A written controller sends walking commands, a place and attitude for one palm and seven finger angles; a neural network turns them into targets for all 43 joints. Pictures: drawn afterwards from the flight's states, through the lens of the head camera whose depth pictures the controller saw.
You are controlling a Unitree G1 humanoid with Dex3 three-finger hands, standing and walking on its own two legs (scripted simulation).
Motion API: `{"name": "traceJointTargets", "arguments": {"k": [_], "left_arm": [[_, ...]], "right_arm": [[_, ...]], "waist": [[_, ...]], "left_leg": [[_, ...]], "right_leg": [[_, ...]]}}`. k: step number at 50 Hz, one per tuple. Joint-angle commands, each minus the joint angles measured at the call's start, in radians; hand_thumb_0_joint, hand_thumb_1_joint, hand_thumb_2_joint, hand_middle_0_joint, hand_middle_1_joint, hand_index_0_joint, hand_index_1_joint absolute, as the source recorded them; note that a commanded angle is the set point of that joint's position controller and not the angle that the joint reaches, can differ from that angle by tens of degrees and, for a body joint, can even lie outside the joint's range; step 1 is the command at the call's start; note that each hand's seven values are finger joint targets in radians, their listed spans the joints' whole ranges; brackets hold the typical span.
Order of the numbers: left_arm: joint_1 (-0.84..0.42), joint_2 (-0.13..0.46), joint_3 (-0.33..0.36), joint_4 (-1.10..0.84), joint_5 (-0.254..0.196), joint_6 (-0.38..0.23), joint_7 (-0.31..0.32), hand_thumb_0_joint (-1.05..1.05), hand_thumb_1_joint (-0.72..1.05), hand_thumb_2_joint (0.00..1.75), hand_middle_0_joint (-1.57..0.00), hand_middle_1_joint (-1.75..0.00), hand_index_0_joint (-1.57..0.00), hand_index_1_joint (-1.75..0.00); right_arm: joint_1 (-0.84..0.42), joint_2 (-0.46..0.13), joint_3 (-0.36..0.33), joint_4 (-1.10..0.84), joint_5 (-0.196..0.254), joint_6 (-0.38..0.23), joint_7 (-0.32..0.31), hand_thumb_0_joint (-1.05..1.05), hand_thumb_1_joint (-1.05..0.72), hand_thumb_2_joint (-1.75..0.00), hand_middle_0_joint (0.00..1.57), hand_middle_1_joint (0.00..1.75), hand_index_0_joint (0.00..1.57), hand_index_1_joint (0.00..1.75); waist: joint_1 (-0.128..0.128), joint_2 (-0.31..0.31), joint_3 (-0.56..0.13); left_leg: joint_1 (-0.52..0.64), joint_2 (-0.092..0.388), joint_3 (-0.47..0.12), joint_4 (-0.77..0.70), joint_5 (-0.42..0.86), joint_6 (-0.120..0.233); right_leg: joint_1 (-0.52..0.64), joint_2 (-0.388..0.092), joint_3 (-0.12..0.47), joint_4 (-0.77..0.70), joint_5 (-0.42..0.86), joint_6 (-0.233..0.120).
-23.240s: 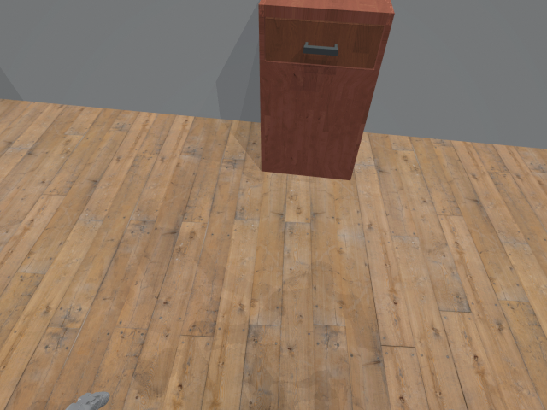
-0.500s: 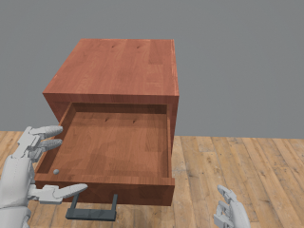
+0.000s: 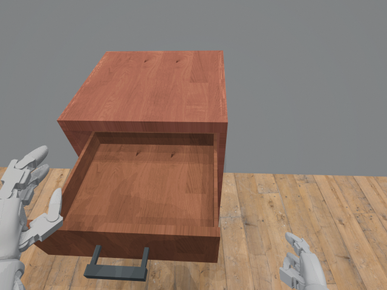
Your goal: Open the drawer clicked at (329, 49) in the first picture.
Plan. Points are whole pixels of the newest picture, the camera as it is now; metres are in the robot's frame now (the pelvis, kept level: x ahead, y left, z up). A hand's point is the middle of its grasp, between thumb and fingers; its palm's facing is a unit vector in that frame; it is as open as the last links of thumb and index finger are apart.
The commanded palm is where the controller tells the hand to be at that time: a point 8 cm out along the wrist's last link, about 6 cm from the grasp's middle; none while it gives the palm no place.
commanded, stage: draw the hand back to the body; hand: left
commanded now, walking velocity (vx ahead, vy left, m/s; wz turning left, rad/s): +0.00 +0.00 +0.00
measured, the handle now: (119, 261) +0.19 +0.20 -0.07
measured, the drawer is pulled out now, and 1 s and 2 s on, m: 0.30 0.30 0.30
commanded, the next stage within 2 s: step back with the hand held close in 0.14 s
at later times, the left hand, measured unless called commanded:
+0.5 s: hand (55, 222) +0.17 +0.24 +0.15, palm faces +0.29 -0.82 -0.49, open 7.4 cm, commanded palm +0.11 +0.28 +0.18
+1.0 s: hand (13, 264) +0.11 +0.25 +0.16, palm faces +0.33 -0.82 -0.46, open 7.4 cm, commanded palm +0.04 +0.30 +0.18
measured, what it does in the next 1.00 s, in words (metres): shifts its weight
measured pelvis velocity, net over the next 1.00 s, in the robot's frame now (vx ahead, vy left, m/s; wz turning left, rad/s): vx -0.08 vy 0.02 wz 0.02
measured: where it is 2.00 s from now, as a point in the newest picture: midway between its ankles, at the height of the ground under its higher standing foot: outside the picture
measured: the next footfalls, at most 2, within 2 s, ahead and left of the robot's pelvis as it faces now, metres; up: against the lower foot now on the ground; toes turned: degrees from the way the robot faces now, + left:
right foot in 1.30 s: -0.13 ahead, -0.11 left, +0.00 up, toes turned -1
left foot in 1.54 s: -0.09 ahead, +0.10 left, +0.00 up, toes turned -1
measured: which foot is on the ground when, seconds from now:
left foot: down 0.00-1.00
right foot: down 0.00-1.00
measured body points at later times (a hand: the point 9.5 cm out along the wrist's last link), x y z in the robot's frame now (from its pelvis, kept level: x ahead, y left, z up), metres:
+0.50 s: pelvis -0.02 +0.00 +0.00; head +0.02 -0.01 +0.45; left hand +0.15 +0.28 +0.18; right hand +0.18 -0.23 -0.09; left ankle +0.00 +0.12 -0.74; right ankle -0.06 -0.10 -0.74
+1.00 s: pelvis -0.08 +0.02 -0.01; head -0.04 +0.03 +0.43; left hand +0.09 +0.29 +0.18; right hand +0.11 -0.20 -0.09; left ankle +0.00 +0.12 -0.74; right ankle -0.06 -0.10 -0.74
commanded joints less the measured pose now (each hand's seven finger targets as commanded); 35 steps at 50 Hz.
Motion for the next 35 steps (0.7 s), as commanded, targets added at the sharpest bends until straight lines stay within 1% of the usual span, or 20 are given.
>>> {"name": "traceJointTargets", "arguments": {"k": [1, 2, 3, 6, 9, 12, 13, 14, 15, 16, 17, 18, 19, 20, 23, 26, 27, 28, 32, 35], "left_arm": [[-0.038, 0.165, 0.123, -0.197, 0.005, -0.062, 0.015, 0.00, 0.90, 0.90, -0.20, -0.30, -0.20, -0.30], [-0.050, 0.164, 0.115, -0.224, 0.002, -0.064, 0.016, 0.00, 0.90, 0.90, -0.20, -0.30, -0.20, -0.30], [-0.063, 0.175, 0.129, -0.230, 0.004, -0.060, 0.018, 0.00, 0.90, 0.90, -0.20, -0.30, -0.20, -0.30], [-0.031, 0.167, 0.129, -0.192, 0.005, -0.064, 0.017, 0.00, 0.90, 0.90, -0.20, -0.30, -0.20, -0.30], [-0.041, 0.168, 0.130, -0.197, 0.006, -0.062, 0.016, 0.00, 0.90, 0.90, -0.20, -0.30, -0.20, -0.30], [-0.035, 0.158, 0.116, -0.210, 0.000, -0.062, 0.014, 0.00, 0.90, 0.90, -0.20, -0.30, -0.20, -0.30], [-0.247, 0.344, 0.298, -0.327, 0.007, -0.119, 0.028, 0.00, 0.90, 0.90, -0.20, -0.30, -0.20, -0.30], [-0.162, 0.292, 0.276, -0.255, 0.011, -0.127, 0.018, 0.00, 0.90, 0.90, -0.20, -0.30, -0.20, -0.30], [-0.058, 0.210, 0.209, -0.168, 0.017, -0.121, 0.002, 0.00, 0.90, 0.90, -0.20, -0.30, -0.20, -0.30], [-0.015, 0.173, 0.175, -0.151, 0.018, -0.116, -0.009, 0.00, 0.90, 0.90, -0.20, -0.30, -0.20, -0.30], [0.022, 0.154, 0.158, -0.151, 0.022, -0.118, -0.015, 0.00, 0.90, 0.90, -0.20, -0.30, -0.20, -0.30], [0.028, 0.161, 0.156, -0.199, 0.024, -0.127, -0.017, 0.00, 0.90, 0.90, -0.20, -0.30, -0.20, -0.30], [0.068, 0.167, 0.171, -0.193, 0.024, -0.125, -0.013, 0.00, 0.90, 0.90, -0.20, -0.30, -0.20, -0.30], [0.090, 0.162, 0.165, -0.209, 0.026, -0.125, -0.012, 0.00, 0.90, 0.90, -0.20, -0.30, -0.20, -0.30], [0.094, 0.224, 0.212, -0.286, 0.024, -0.129, -0.001, 0.00, 0.90, 0.90, -0.20, -0.30, -0.20, -0.30], [0.124, 0.229, 0.226, -0.315, 0.019, -0.131, 0.010, 0.00, 0.90, 0.90, -0.20, -0.30, -0.20, -0.30], [0.119, 0.231, 0.227, -0.328, 0.017, -0.132, 0.012, 0.00, 0.90, 0.90, -0.20, -0.30, -0.20, -0.30], [0.107, 0.259, 0.244, -0.357, 0.018, -0.136, 0.018, 0.00, 0.90, 0.90, -0.20, -0.30, -0.20, -0.30], [0.136, 0.235, 0.236, -0.352, 0.013, -0.140, 0.025, 0.00, 0.90, 0.90, -0.20, -0.30, -0.20, -0.30], [0.140, 0.229, 0.234, -0.365, 0.014, -0.147, 0.027, 0.00, 0.90, 0.90, -0.20, -0.30, -0.20, -0.30]], "right_arm": [[-0.140, -0.095, -0.040, -0.159, -0.008, -0.051, -0.008, 0.00, -0.90, -0.90, 0.20, 0.30, 0.20, 0.30], [-0.138, -0.089, -0.039, -0.169, -0.003, -0.055, -0.006, 0.00, -0.90, -0.90, 0.20, 0.30, 0.20, 0.30], [-0.149, -0.091, -0.040, -0.165, -0.004, -0.056, -0.009, 0.00, -0.90, -0.90, 0.20, 0.30, 0.20, 0.30], [-0.142, -0.090, -0.041, -0.158, -0.007, -0.051, -0.008, 0.00, -0.90, -0.90, 0.20, 0.30, 0.20, 0.30], [-0.143, -0.092, -0.040, -0.156, -0.008, -0.051, -0.008, 0.00, -0.90, -0.90, 0.20, 0.30, 0.20, 0.30], [-0.144, -0.088, -0.043, -0.167, -0.002, -0.048, -0.005, 0.00, -0.90, -0.90, 0.20, 0.30, 0.20, 0.30], [-0.091, -0.108, -0.030, -0.221, 0.001, -0.033, -0.001, 0.00, -0.90, -0.90, 0.20, 0.30, 0.20, 0.30], [-0.097, -0.095, -0.042, -0.177, -0.006, -0.026, 0.001, 0.00, -0.90, -0.90, 0.20, 0.30, 0.20, 0.30], [-0.100, -0.097, -0.048, -0.175, -0.009, -0.009, 0.003, 0.00, -0.90, -0.90, 0.20, 0.30, 0.20, 0.30], [-0.112, -0.103, -0.053, -0.186, -0.004, 0.003, 0.006, 0.00, -0.90, -0.90, 0.20, 0.30, 0.20, 0.30], [-0.113, -0.111, -0.056, -0.188, -0.007, 0.017, 0.010, 0.00, -0.90, -0.90, 0.20, 0.30, 0.20, 0.30], [-0.122, -0.121, -0.060, -0.197, -0.007, 0.020, 0.012, 0.00, -0.90, -0.90, 0.20, 0.30, 0.20, 0.30], [-0.122, -0.114, -0.064, -0.197, -0.004, 0.028, 0.011, 0.00, -0.90, -0.90, 0.20, 0.30, 0.20, 0.30], [-0.114, -0.118, -0.067, -0.201, -0.005, 0.040, 0.013, 0.00, -0.90, -0.90, 0.20, 0.30, 0.20, 0.30], [-0.129, -0.120, -0.076, -0.217, -0.001, 0.058, 0.009, 0.00, -0.90, -0.90, 0.20, 0.30, 0.20, 0.30], [-0.120, -0.110, -0.081, -0.228, 0.003, 0.068, 0.001, 0.00, -0.90, -0.90, 0.20, 0.30, 0.20, 0.30], [-0.115, -0.111, -0.083, -0.230, 0.003, 0.069, 0.000, 0.00, -0.90, -0.90, 0.20, 0.30, 0.20, 0.30], [-0.119, -0.118, -0.084, -0.228, 0.002, 0.064, -0.004, 0.00, -0.90, -0.90, 0.20, 0.30, 0.20, 0.30], [-0.106, -0.117, -0.087, -0.229, 0.001, 0.050, -0.006, 0.00, -0.90, -0.90, 0.20, 0.30, 0.20, 0.30], [-0.105, -0.122, -0.085, -0.230, 0.001, 0.029, -0.004, 0.00, -0.90, -0.90, 0.20, 0.30, 0.20, 0.30]], "waist": [[-0.002, -0.005, -0.091], [-0.006, -0.009, -0.100], [-0.004, 0.024, -0.085], [-0.001, -0.020, -0.084], [-0.004, 0.013, -0.077], [-0.008, -0.026, -0.096], [-0.034, 0.040, 0.029], [-0.038, -0.052, 0.003], [-0.044, -0.130, -0.010], [-0.050, -0.145, -0.037], [-0.050, -0.125, -0.063], [-0.048, -0.053, -0.095], [-0.047, -0.034, -0.120], [-0.047, -0.035, -0.143], [-0.046, -0.044, -0.174], [-0.051, -0.032, -0.187], [-0.053, -0.030, -0.181], [-0.052, 0.007, -0.185], [-0.054, 0.031, -0.172], [-0.055, 0.069, -0.154]], "left_leg": [[0.154, 0.034, 0.020, -0.025, 0.267, 0.019], [0.154, 0.040, 0.018, -0.027, 0.271, 0.017], [0.151, 0.036, 0.020, -0.025, 0.267, 0.015], [0.152, 0.035, 0.020, -0.024, 0.261, 0.019], [0.153, 0.030, 0.021, -0.024, 0.259, 0.017], [0.155, 0.038, 0.024, -0.018, 0.274, 0.020], [0.083, 0.046, -0.012, 0.010, 0.260, 0.037], [0.069, 0.050, -0.021, 0.037, 0.266, 0.039], [0.071, 0.046, -0.019, 0.060, 0.287, 0.042], [0.071, 0.046, -0.013, 0.068, 0.306, 0.041], [0.070, 0.048, -0.009, 0.072, 0.331, 0.045], [0.080, 0.049, -0.004, 0.057, 0.357, 0.046], [0.084, 0.059, -0.007, 0.050, 0.389, 0.046], [0.077, 0.065, -0.012, 0.044, 0.409, 0.047], [0.064, 0.077, -0.019, 0.042, 0.427, 0.044], [0.030, 0.096, -0.040, 0.031, 0.436, 0.042], [0.017, 0.100, -0.050, 0.027, 0.423, 0.040], [0.015, 0.107, -0.055, 0.015, 0.408, 0.042], [-0.073, 0.130, -0.094, -0.026, 0.310, 0.048], [-0.159, 0.153, -0.130, -0.085, 0.152, 0.060]], "right_leg": [[-0.104, -0.039, -0.032, -0.077, 0.353, 0.012], [-0.092, -0.047, -0.031, -0.067, 0.355, 0.013], [-0.100, -0.043, -0.026, -0.078, 0.353, 0.010], [-0.106, -0.040, -0.036, -0.080, 0.352, 0.013], [-0.111, -0.039, -0.032, -0.087, 0.351, 0.012], [-0.096, -0.049, -0.029, -0.070, 0.382, 0.016], [-0.182, -0.092, 0.035, -0.134, 0.447, 0.018], [-0.172, -0.108, 0.056, -0.138, 0.490, 0.018], [-0.160, -0.109, 0.046, -0.131, 0.537, 0.027], [-0.146, -0.117, 0.046, -0.118, 0.567, 0.031], [-0.135, -0.117, 0.037, -0.107, 0.572, 0.037], [-0.129, -0.117, 0.037, -0.093, 0.565, 0.036], [-0.118, -0.116, 0.036, -0.076, 0.548, 0.036], [-0.104, -0.109, 0.021, -0.063, 0.520, 0.036], [-0.110, -0.105, 0.028, -0.044, 0.478, 0.032], [-0.101, -0.096, 0.014, -0.013, 0.419, 0.028], [-0.109, -0.091, 0.012, -0.007, 0.390, 0.026], [-0.118, -0.088, 0.013, -0.001, 0.365, 0.025], [-0.099, -0.064, 0.003, 0.037, 0.276, 0.027], [-0.081, -0.043, -0.004, 0.083, 0.182, 0.029]]}}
